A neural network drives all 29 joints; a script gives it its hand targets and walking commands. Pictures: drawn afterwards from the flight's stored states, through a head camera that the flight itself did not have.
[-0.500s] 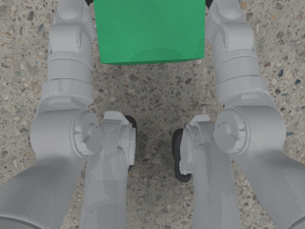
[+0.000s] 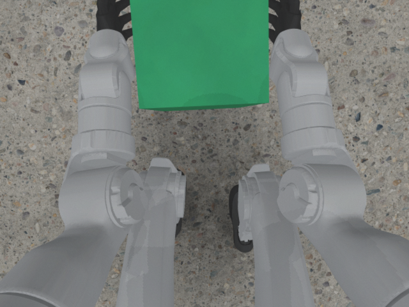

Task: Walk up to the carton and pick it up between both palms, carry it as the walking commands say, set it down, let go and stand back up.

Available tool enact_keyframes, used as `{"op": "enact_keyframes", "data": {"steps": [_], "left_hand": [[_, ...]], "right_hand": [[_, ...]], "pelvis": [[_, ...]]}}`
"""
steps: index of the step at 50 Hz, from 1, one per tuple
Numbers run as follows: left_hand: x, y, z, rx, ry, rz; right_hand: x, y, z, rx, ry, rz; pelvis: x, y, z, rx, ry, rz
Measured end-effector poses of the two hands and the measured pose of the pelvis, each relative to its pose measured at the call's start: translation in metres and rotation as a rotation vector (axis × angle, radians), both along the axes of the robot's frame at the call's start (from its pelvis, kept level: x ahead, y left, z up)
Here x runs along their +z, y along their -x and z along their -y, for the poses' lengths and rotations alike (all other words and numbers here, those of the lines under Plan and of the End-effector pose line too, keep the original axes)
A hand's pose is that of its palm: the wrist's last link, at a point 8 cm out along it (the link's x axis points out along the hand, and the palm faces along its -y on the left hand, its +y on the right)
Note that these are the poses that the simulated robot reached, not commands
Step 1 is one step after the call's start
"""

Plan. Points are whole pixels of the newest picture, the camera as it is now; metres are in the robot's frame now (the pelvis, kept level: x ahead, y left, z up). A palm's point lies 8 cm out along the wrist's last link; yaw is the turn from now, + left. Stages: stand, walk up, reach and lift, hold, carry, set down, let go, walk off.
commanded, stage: reach and lift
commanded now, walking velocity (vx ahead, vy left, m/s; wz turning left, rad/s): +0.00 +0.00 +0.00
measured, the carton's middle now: (199, 38) +0.55 +0.05 -0.16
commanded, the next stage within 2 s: none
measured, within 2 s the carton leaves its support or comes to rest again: neither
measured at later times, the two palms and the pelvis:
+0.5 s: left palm (91, 28) +0.50 +0.18 -0.02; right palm (306, 25) +0.51 -0.08 -0.02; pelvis +0.00 +0.00 +0.05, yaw +0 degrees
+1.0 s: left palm (61, 14) +0.48 +0.18 +0.06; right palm (346, 11) +0.49 -0.09 +0.06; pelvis +0.01 +0.00 +0.11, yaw +1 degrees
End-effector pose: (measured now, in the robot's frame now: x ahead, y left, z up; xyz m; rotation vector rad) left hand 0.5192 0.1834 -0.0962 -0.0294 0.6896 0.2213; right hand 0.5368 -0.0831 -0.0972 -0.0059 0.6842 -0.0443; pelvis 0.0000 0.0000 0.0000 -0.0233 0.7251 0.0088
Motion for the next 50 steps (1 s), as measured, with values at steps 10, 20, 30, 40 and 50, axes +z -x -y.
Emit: {"op": "enact_keyframes", "data": {"steps": [10,20,30,40,50], "left_hand": [[0.032,0.011,0.000,0.001,0.001,0.004],[0.061,0.019,0.000,0.003,0.011,0.010],[0.092,0.027,0.001,0.004,0.016,0.009],[0.123,0.035,0.004,0.005,0.015,0.008],[0.153,0.044,0.006,0.008,0.015,0.010]], "right_hand": [[0.033,0.010,0.000,-0.002,-0.002,0.004],[0.063,0.018,0.000,-0.008,-0.002,0.010],[0.095,0.027,0.001,-0.008,0.000,0.010],[0.126,0.035,0.004,-0.007,0.000,0.010],[0.156,0.042,0.006,-0.005,-0.002,0.011]], "pelvis": [[0.020,0.003,0.001,0.004,0.000,-0.002],[0.039,0.003,-0.001,0.008,0.002,0.001],[0.060,0.000,-0.003,0.013,0.005,0.014],[0.083,-0.004,-0.004,0.015,0.004,0.034],[0.106,-0.009,-0.003,0.017,0.001,0.056]]}}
